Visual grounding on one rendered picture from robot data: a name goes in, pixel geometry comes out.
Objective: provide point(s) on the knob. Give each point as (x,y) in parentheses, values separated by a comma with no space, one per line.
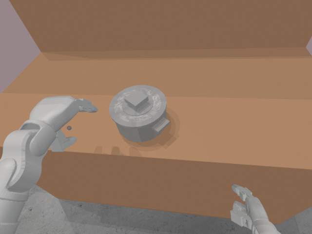
(136,99)

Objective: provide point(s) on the pot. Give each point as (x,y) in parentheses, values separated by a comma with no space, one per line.
(145,133)

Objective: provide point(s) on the table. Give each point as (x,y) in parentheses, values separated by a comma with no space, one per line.
(237,78)

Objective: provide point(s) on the robot right hand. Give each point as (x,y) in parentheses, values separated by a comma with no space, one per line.
(245,215)

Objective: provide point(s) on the robot left forearm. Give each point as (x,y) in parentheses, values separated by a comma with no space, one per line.
(20,169)

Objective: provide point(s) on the robot right forearm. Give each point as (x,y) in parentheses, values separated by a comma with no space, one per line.
(262,226)

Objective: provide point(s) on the robot left hand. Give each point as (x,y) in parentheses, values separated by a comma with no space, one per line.
(56,112)

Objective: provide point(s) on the lid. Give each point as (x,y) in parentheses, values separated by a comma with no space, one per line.
(126,116)

